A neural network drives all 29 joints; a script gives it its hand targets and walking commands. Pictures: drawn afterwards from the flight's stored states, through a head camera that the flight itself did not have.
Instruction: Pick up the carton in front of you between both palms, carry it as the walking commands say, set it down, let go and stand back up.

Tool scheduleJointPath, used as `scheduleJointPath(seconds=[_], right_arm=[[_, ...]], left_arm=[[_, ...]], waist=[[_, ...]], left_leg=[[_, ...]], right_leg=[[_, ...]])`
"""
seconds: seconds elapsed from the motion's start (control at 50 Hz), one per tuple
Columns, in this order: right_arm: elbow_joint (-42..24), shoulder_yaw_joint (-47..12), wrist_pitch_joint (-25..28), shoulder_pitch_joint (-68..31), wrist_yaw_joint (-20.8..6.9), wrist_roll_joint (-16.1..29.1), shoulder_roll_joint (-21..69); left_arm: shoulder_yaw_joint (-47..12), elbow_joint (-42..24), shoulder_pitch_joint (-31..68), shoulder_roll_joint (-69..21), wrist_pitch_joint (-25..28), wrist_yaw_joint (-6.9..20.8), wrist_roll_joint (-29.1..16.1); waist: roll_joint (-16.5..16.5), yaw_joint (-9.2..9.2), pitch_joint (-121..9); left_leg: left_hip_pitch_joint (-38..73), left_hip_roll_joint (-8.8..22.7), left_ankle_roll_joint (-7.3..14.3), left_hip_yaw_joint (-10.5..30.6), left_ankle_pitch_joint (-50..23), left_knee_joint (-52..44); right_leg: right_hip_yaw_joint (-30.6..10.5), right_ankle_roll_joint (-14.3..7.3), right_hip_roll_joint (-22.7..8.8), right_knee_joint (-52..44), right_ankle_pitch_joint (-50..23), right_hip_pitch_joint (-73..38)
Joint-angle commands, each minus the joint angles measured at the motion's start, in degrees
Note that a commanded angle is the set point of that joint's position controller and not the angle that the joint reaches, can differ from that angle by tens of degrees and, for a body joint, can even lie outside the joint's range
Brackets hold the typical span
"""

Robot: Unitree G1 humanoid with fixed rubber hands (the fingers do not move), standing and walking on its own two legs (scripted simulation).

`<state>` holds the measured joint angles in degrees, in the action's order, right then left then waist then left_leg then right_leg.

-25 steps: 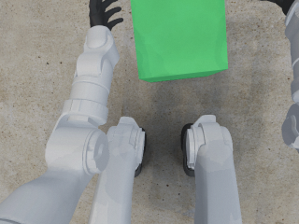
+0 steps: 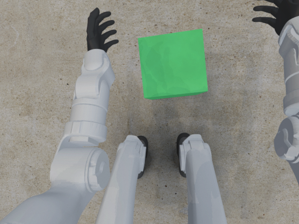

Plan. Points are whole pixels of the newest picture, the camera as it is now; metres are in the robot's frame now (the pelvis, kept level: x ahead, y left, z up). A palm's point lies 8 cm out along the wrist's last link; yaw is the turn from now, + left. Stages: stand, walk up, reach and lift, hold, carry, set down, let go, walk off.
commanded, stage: set down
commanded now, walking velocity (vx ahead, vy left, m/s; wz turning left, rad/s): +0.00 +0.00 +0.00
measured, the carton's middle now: (171, 71) +0.51 -0.05 -0.44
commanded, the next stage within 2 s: let go in 0.20 s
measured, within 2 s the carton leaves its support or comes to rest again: neither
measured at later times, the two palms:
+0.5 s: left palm (61, 65) +0.45 +0.14 +0.01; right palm out of the picture +0.46 -0.28 +0.01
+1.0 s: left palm out of the picture +0.31 +0.24 +0.13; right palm out of the picture +0.30 -0.23 +0.12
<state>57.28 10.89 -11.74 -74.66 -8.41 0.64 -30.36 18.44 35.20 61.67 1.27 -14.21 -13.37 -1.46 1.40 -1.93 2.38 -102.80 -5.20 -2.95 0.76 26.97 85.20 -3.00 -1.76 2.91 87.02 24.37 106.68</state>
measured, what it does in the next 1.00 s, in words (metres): rises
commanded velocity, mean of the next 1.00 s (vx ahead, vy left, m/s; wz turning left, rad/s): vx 0.00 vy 0.00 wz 0.00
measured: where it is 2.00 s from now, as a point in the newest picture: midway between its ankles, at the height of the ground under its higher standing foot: (161, 163)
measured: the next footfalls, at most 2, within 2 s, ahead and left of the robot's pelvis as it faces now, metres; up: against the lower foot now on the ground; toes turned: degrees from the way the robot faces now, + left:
none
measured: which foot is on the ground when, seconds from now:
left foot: down 0.00-1.00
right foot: down 0.00-1.00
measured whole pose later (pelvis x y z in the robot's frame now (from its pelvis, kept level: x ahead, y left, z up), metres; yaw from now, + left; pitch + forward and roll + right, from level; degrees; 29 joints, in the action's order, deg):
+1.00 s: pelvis +0.11 +0.02 +0.20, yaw -4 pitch +11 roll +0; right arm 31.6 6.2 0.6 2.8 -2.9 0.2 -13.0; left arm 2.4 26.3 -7.9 10.5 -0.4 2.8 -0.9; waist 1.7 -2.1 -0.5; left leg -25.4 -2.9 0.9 3.9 17.2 31.5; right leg -3.4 -0.3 2.2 30.8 14.8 27.3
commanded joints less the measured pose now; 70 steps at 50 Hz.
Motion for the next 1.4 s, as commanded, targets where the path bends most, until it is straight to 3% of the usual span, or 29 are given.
scheduleJointPath(seconds=[0.0, 0.18, 0.24, 0.34, 0.42, 0.52, 0.64, 0.8, 0.96, 1.08, 1.28, 1.38], right_arm=[[-5.71, 1.39, 1.34, -14.14, -0.25, -0.72, -6.96], [-3.88, 4.01, 2.99, -9.58, -0.64, -4.01, -3.89], [-4.07, 5.77, 3.47, -6.63, -0.29, -5.98, -2.64], [-9.76, 7.6, 3.91, 5.19, 2.03, -8.81, 1.35], [-17.33, 6.81, 5.29, 16.96, 4.32, -8.02, 5.16], [-24.07, 4.21, 7.61, 27.54, 5.17, -4.77, 7.16], [-24.63, 1.95, 9.87, 44.01, 4.68, -2.88, 9.09], [-26.78, -0.64, 12.74, 62.62, 5.31, -1.12, 10.59], [-31.56, -3.71, 13.39, 77.53, 5.72, -0.22, 11.97], [-35.04, -5.67, 11.05, 83.89, 5.29, -0.57, 12.31], [-37.75, -6.44, 5.91, 85.02, 3.95, -0.46, 12.08], [-38.3, -6.28, 4.86, 85.23, 3.93, -0.93, 12.19]], left_arm=[[0.31, -6.44, 9.05, 3.49, 1.39, 0.49, 0.78], [1.7, -4.98, 3.65, 2.22, 3.21, 2.46, 2.9], [1.6, -5.05, 1.24, 2.11, 3.89, 3.43, 4.26], [-0.47, -7.18, -9.79, 3.75, 5.38, 5.8, 7.05], [-3.81, -9.79, -20.12, 6.45, 7.26, 8.73, 8.38], [-7.31, -11.7, -29.5, 8.21, 9.15, 11.4, 6.73], [-9.85, -9.89, -42.86, 9.07, 11.28, 13.66, 4.0], [-12.87, -11.13, -57.98, 11.63, 14.16, 15.08, 1.98], [-15.19, -14.6, -69.79, 14.14, 14.85, 16.33, 0.26], [-15.71, -16.05, -72.69, 15.32, 13.03, 16.99, 0.28], [-14.93, -15.89, -72.58, 15.66, 8.11, 16.79, 2.11], [-14.76, -15.98, -72.13, 15.61, 7.07, 16.93, 2.25]], waist=[[-9.87, 0.55, -61.91], [-9.28, 0.32, -56.94], [-8.76, 1.01, -57.27], [-8.64, 1.9, -61.69], [-7.51, 1.4, -59.9], [-6.48, 0.61, -52.79], [-5.53, 0.57, -43.08], [-2.61, 0.36, -31.39], [-1.35, 0.75, -18.15], [-1.56, 1.92, -8.7], [1.76, 1.09, -0.2], [0.78, 1.21, 0.3]], left_leg=[[18.48, -2.13, -2.2, -6.17, -11.97, -10.39], [23.11, -1.39, -2.77, -5.08, -14.99, -20.67], [25.54, -1.19, -2.89, -5.01, -15.77, -23.62], [29.76, -0.99, -2.06, -5.21, -17.64, -29.34], [33.49, -0.28, -0.74, -4.62, -18.71, -33.74], [42.18, 1.09, 0.32, -2.67, -18.96, -38.13], [53.98, 2.13, 0.79, -0.5, -21.49, -43.2], [72.11, 3.22, 1.15, 1.24, -26.47, -49.98], [85.71, 3.55, 1.07, 1.87, -30.09, -58.19], [90.34, 3.58, 1.21, 2.02, -27.38, -62.81], [91.52, 4.42, 1.44, 2.19, -23.93, -65.02], [93.1, 4.51, 1.74, 2.08, -24.29, -64.69]], right_leg=[[0.92, 2.01, 0.12, -11.42, -23.73, -54.19], [-0.28, 1.72, -0.37, -21.29, -28.04, -62.03], [-0.37, 1.78, -0.48, -24.4, -30.07, -65.57], [-1.06, 2.17, -0.9, -29.63, -39.1, -79.68], [-2.13, 2.33, -1.55, -33.57, -43.38, -87.39], [-2.37, 2.3, -1.95, -38.31, -39.08, -87.56], [-1.8, 2.09, -1.82, -43.38, -34.12, -85.36], [-0.66, 1.71, -1.49, -50.57, -29.0, -86.66], [1.02, 1.98, -0.86, -58.91, -26.78, -95.29], [1.99, 2.47, -0.66, -63.05, -24.63, -100.53], [2.62, 2.04, -0.1, -64.05, -20.13, -104.93], [2.39, 2.05, -0.03, -64.24, -20.6, -105.63]])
